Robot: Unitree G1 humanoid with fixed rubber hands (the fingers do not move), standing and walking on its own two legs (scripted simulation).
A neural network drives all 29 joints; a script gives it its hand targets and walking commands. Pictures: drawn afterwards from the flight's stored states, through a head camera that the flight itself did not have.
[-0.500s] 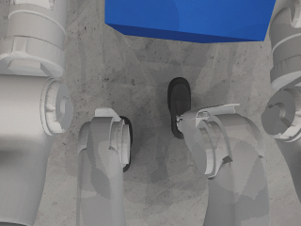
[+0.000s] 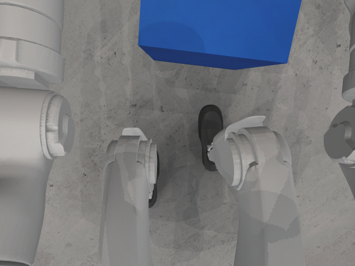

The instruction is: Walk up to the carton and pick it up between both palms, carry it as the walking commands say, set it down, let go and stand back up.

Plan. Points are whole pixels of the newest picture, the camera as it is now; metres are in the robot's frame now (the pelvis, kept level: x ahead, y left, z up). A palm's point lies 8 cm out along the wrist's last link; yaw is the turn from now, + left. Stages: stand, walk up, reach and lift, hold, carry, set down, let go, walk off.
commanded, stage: set down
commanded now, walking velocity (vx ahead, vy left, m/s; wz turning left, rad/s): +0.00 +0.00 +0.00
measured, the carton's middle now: (208, 5) +0.55 -0.09 -0.28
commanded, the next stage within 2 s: let go in 0.86 s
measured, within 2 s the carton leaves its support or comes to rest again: neither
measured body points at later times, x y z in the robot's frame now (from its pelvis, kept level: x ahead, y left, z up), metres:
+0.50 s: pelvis +0.01 +0.01 +0.14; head +0.37 -0.02 +0.40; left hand +0.63 +0.12 +0.04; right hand +0.55 -0.29 +0.03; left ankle +0.08 +0.11 -0.39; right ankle +0.18 -0.11 -0.39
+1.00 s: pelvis +0.05 +0.00 +0.23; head +0.35 -0.02 +0.57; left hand +0.64 +0.16 +0.17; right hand +0.55 -0.28 +0.15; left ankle +0.08 +0.11 -0.39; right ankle +0.18 -0.11 -0.39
